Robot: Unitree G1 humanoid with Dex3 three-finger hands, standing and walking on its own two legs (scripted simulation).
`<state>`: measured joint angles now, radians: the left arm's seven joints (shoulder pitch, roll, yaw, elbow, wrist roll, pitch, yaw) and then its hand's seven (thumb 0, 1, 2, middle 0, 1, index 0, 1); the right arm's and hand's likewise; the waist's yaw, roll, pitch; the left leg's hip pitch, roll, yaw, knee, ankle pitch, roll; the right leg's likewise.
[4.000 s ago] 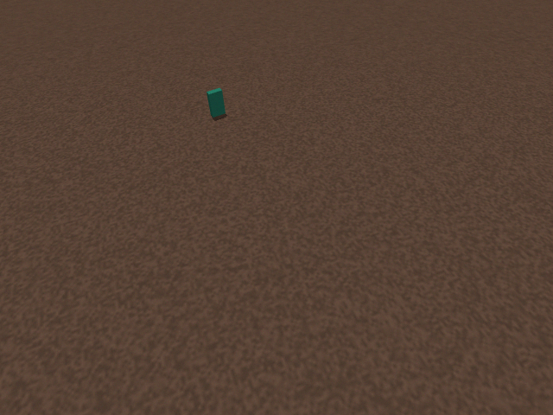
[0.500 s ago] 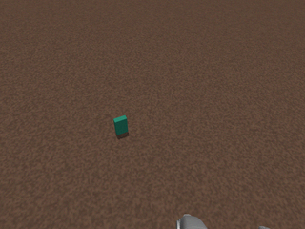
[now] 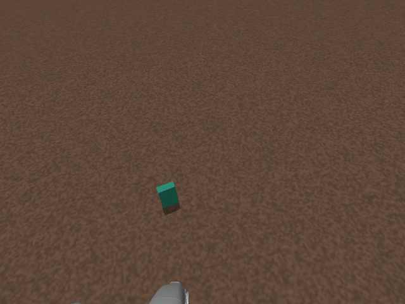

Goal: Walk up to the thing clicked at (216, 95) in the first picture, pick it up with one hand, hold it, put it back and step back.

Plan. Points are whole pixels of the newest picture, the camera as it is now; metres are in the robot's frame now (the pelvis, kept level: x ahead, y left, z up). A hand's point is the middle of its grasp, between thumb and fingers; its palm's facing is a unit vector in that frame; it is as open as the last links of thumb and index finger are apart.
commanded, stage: walk up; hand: left
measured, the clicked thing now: (168, 195) +0.71 +0.28 -0.69
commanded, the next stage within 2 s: none
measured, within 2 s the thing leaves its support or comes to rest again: neither
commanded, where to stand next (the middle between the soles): +0.33 +0.02 m, yaw +0 degrees
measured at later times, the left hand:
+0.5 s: hand (102, 252) +0.24 +0.29 -0.14, palm faces -0.09 -0.92 -0.37, open 7.3 cm
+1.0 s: hand (118, 226) +0.32 +0.28 -0.17, palm faces -0.01 -0.94 -0.35, open 7.3 cm
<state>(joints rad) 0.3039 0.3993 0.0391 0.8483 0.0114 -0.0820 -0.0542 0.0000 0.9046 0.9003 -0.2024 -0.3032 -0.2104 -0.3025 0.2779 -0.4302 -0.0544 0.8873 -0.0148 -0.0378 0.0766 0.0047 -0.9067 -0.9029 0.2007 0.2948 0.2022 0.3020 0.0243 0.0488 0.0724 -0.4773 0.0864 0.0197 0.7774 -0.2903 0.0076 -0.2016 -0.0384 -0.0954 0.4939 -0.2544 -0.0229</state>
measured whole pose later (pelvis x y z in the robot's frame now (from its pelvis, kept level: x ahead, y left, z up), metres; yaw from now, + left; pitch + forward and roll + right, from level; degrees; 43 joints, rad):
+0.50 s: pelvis +0.17 +0.01 +0.00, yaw -1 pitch -3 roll +1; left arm 0.27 0.43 0.05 0.91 0.01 -0.05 -0.07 0.00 0.91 0.90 -0.20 -0.30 -0.21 -0.30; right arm 0.36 -0.43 -0.05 0.86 -0.01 -0.06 0.06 0.00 -0.90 -0.90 0.20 0.30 0.21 0.30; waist -0.03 -0.01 0.08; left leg -0.16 0.04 0.10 0.54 -0.33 0.01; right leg -0.42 -0.09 -0.03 0.63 -0.21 -0.01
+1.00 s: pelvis +0.24 +0.02 -0.01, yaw +1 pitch -3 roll -1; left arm 0.16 0.39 0.00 1.00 -0.01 -0.01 0.00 0.00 0.91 0.90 -0.20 -0.30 -0.21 -0.30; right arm 0.15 -0.38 -0.01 1.00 0.00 0.00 0.02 0.00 -0.91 -0.90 0.20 0.30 0.20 0.30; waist 0.01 -0.01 0.09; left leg -0.35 0.04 0.01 0.66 -0.27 -0.01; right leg -0.30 -0.05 -0.03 0.63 -0.28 0.03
